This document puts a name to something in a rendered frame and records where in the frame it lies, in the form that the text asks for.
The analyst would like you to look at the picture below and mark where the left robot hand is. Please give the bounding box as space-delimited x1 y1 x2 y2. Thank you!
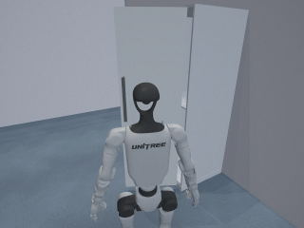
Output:
89 201 106 222

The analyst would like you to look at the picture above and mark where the robot left forearm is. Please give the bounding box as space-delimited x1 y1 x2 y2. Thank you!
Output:
91 165 110 205

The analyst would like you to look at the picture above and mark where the handle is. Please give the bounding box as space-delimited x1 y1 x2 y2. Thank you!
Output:
121 76 127 123

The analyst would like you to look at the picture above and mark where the right robot thigh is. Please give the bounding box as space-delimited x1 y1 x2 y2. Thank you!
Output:
158 186 178 228

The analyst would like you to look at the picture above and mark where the robot torso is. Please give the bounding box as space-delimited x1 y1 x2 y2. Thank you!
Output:
124 121 171 212

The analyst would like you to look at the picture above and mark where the left robot upper arm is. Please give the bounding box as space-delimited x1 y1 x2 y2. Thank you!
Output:
99 127 126 181

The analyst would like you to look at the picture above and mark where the fridge door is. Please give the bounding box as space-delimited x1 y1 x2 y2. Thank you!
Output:
113 7 188 187

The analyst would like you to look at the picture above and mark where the right robot upper arm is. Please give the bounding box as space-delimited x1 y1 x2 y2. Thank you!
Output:
166 123 194 172

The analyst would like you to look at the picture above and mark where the robot right forearm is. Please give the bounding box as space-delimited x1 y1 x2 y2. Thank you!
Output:
182 158 198 192

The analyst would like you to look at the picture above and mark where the right robot hand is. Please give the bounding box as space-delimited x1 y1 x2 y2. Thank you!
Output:
183 189 200 207

